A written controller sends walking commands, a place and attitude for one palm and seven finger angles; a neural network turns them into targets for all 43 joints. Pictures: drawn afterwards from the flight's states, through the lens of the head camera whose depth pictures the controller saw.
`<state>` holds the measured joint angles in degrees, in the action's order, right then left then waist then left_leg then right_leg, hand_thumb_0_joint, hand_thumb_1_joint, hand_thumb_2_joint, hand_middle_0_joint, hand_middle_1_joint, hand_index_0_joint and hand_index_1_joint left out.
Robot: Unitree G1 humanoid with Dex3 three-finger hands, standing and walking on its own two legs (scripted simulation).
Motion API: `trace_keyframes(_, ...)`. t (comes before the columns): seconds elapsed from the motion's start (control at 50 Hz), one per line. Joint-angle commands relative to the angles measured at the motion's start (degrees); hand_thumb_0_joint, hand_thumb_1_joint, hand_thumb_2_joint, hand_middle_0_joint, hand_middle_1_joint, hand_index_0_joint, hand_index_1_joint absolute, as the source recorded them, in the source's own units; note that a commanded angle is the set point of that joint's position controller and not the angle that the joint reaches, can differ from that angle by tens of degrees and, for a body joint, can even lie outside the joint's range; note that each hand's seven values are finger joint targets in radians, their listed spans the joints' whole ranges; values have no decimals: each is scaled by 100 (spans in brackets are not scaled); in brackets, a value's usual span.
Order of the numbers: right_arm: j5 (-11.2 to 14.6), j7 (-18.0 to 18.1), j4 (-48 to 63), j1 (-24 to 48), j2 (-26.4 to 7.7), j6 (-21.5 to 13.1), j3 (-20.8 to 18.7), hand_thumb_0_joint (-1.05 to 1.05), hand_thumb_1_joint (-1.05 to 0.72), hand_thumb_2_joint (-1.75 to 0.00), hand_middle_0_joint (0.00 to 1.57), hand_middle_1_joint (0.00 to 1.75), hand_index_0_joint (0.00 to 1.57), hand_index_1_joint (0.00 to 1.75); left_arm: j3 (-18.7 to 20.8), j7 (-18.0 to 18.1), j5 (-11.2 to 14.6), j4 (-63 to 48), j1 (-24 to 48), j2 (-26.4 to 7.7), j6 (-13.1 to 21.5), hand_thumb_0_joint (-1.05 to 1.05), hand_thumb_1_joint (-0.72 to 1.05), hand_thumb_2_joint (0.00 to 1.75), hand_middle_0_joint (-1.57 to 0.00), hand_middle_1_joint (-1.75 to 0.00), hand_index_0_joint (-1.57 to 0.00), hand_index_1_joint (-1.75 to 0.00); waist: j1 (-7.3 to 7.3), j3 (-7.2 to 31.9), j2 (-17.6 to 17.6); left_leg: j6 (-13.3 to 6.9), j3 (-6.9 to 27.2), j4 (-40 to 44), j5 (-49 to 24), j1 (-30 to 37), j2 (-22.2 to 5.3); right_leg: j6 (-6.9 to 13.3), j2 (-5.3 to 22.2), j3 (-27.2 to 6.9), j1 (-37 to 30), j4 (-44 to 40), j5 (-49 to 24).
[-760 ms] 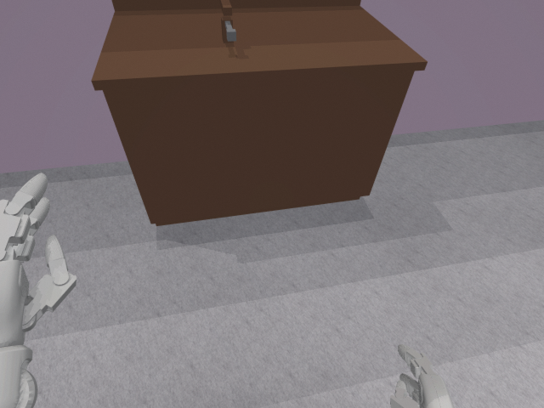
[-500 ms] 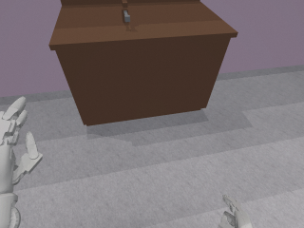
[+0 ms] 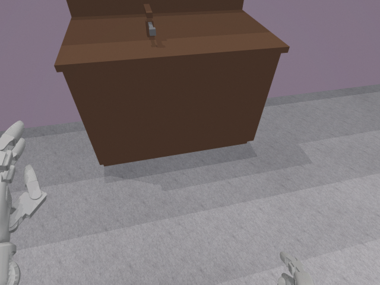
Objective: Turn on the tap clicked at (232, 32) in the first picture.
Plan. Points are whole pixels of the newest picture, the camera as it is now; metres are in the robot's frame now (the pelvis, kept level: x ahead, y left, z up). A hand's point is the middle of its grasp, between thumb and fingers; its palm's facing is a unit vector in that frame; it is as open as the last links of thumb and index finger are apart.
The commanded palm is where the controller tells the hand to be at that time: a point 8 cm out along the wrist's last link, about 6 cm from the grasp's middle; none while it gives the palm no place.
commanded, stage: walk to a spot facing it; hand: left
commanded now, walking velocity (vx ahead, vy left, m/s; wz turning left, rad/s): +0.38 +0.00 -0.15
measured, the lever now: (152, 31) +1.11 +0.23 +0.09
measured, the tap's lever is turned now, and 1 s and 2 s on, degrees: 0 0 0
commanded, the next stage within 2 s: take the last steps up to it in 0.78 s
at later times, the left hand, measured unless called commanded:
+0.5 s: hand (84, 125) +0.36 +0.24 +0.17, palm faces +0.39 -0.84 -0.38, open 7.4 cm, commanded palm +0.30 +0.27 +0.18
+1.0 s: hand (148, 83) +0.52 +0.14 +0.18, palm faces +0.29 -0.81 -0.51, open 7.4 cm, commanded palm +0.46 +0.19 +0.18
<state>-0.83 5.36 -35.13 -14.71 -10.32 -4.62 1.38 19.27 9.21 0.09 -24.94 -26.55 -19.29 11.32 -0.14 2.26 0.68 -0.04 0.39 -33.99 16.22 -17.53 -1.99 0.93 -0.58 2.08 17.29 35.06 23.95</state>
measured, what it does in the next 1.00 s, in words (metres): walks ahead: left foot, then right foot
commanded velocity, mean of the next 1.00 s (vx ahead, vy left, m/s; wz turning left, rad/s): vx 0.32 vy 0.00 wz -0.02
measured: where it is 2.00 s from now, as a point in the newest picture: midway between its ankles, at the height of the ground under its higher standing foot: (214, 241)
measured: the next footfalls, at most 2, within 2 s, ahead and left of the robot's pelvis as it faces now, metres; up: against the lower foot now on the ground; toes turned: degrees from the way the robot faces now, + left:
left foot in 0.34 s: +0.17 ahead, +0.13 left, +0.00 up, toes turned +10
right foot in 0.72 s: +0.31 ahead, -0.15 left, +0.00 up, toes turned -15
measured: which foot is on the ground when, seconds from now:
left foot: down 0.00-0.08, up 0.10-0.32, down 0.34-0.74, up 0.76-1.00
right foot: down 0.00-0.36, up 0.38-0.70, down 0.72-1.00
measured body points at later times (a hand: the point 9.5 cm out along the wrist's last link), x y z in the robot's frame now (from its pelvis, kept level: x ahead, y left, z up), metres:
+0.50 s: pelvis +0.13 +0.00 +0.00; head +0.15 +0.01 +0.45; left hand +0.34 +0.28 +0.19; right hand +0.29 -0.22 -0.08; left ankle +0.13 +0.12 -0.73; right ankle +0.08 -0.10 -0.65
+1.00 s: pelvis +0.29 -0.08 +0.00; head +0.34 -0.09 +0.45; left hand +0.49 +0.18 +0.21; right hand +0.43 -0.35 -0.09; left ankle +0.34 +0.06 -0.66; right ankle +0.27 -0.14 -0.73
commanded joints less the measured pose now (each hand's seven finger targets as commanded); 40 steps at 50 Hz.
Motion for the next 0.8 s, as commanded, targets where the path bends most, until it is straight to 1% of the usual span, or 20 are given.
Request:
trace_keyframes(0.0,0,9,854,686,-809,-201,-293,0,-90,-90,20,30,20,30,375,61,-33,-1012,616,-774,311,0,90,90,-20,-30,-20,-30,-32,-77,928,-501,627,1103,2144,-998,-873,142,119,71,-767,-560,270)
trace_keyframes(0.02,7,-9,860,670,-781,-199,-300,0,-90,-90,20,30,20,30,357,52,-40,-984,677,-771,303,0,90,90,-20,-30,-20,-30,-29,-145,463,-353,219,454,2107,-1285,-565,352,441,-507,-802,-899,707)
trace_keyframes(0.06,48,-50,830,716,-676,-203,-303,0,-90,-90,20,30,20,30,442,67,-33,-932,748,-993,301,0,90,90,-20,-30,-20,-30,57,-350,-1545,-18,-542,-1730,1351,-2215,83,1102,1880,-3176,-1053,-2166,1690)
trace_keyframes(0.08,73,-69,849,831,-776,-241,-342,0,-90,-90,20,30,20,30,434,89,-9,-1069,921,-1070,371,0,90,90,-20,-30,-20,-30,88,-352,-1509,40,-238,-2648,1341,-2589,-53,1435,2301,-3612,-1410,-2358,970)
trace_keyframes(0.12,33,-88,723,767,-767,-240,-276,0,-90,-90,20,30,20,30,613,114,-40,-1166,947,-1207,447,0,90,90,-20,-30,-20,-30,27,-192,-625,66,31,-2789,1265,-2536,-316,1492,2240,-3031,-1456,-2049,-131)
trace_keyframes(0.18,3,-85,722,811,-581,-123,-172,0,-90,-90,20,30,20,30,779,107,-16,-1259,592,-1239,555,0,90,90,-20,-30,-20,-30,40,-91,-732,42,-404,-1572,763,-1627,-413,1109,1634,-1394,-1131,-1618,-1936)
trace_keyframes(0.28,-6,-35,877,662,-583,-189,-289,0,-90,-90,20,30,20,30,781,162,113,-1598,418,-1079,523,0,90,90,-20,-30,-20,-30,11,509,-438,7,-1337,593,-598,520,114,598,964,-457,-959,-552,-2604)
trace_keyframes(0.3,23,0,906,551,-668,-209,-371,0,-90,-90,20,30,20,30,746,163,140,-1746,422,-1050,540,0,90,90,-20,-30,-20,-30,-90,751,-121,-101,-1118,854,-789,1377,-43,388,814,-313,-571,332,-2858)
trace_keyframes(0.32,49,21,954,536,-826,-218,-454,0,-90,-90,20,30,20,30,662,156,169,-1823,230,-892,564,0,90,90,-20,-30,-20,-30,-162,1005,942,-496,92,1036,-962,2373,-920,80,457,-14,385,1461,-1931)
trace_keyframes(0.34,51,-21,955,549,-845,-186,-449,0,-90,-90,20,30,20,30,666,178,187,-2007,307,-943,623,0,90,90,-20,-30,-20,-30,-141,996,1753,-1132,1809,1263,-1789,2955,-2193,-135,56,213,1633,2666,727)
trace_keyframes(0.38,-9,-85,808,710,-775,-215,-363,0,-90,-90,20,30,20,30,765,117,97,-1613,612,-1228,586,0,90,90,-20,-30,-20,-30,-180,290,1310,-1452,2438,1871,-346,1791,-2612,-81,438,-338,2191,3715,820)
trace_keyframes(0.44,75,-121,712,684,-746,-302,-412,0,-90,-90,20,30,20,30,576,73,41,-2008,788,-1012,520,0,90,90,-20,-30,-20,-30,-75,-77,1010,-1176,1037,1728,-634,1617,-2184,-185,695,-99,2493,3346,214)
trace_keyframes(0.5,69,-149,756,583,-739,-335,-402,0,-90,-90,20,30,20,30,616,49,44,-1843,256,-875,421,0,90,90,-20,-30,-20,-30,-14,-14,1181,-839,-105,1833,-786,1071,-1785,-206,649,345,1714,2288,-357)
trace_keyframes(0.6,26,-114,848,672,-695,-305,-374,0,-90,-90,20,30,20,30,783,9,80,-1337,182,-933,354,0,90,90,-20,-30,-20,-30,-42,-113,1279,-622,-740,1636,-1075,780,-1733,-216,370,939,627,592,-730)
trace_keyframes(0.66,88,-80,828,690,-648,-226,-371,0,-90,-90,20,30,20,30,840,-5,80,-1176,352,-1055,293,0,90,90,-20,-30,-20,-30,68,342,657,-443,-1179,-47,-1313,591,-1393,-159,27,1262,-789,-413,-1180)
trace_keyframes(0.68,124,-105,809,648,-582,-205,-381,0,-90,-90,20,30,20,30,822,-5,42,-1179,472,-1112,247,0,90,90,-20,-30,-20,-30,110,582,-124,-328,-1285,-1318,-1066,154,-1078,36,363,691,-1425,-725,-1201)
trace_keyframes(0.7,143,-122,865,693,-437,-163,-380,0,-90,-90,20,30,20,30,943,17,-22,-1253,613,-1359,238,0,90,90,-20,-30,-20,-30,77,822,-1706,-119,-1356,-3073,613,-1226,-401,622,1656,-1523,-2246,-1097,-1836)
trace_keyframes(0.72,131,-144,967,923,-492,-181,-324,0,-90,-90,20,30,20,30,1112,32,42,-1080,351,-1431,208,0,90,90,-20,-30,-20,-30,171,792,-1978,-44,-599,-4150,1770,-2135,-29,1022,2428,-3055,-2298,-1522,-2431)
trace_keyframes(0.74,68,-173,900,979,-521,-189,-311,0,-90,-90,20,30,20,30,1149,34,77,-1367,607,-1457,286,0,90,90,-20,-30,-20,-30,102,651,-1357,-10,-64,-4468,1555,-2144,-309,1072,2602,-2976,-1933,-1673,-1954)
trace_keyframes(0.78,111,-247,711,908,-618,-123,-380,0,-90,-90,20,30,20,30,1207,1,102,-1522,180,-1522,399,0,90,90,-20,-30,-20,-30,65,529,-827,112,103,-4810,890,-2337,-458,966,2451,-2286,-1809,-1560,-1884)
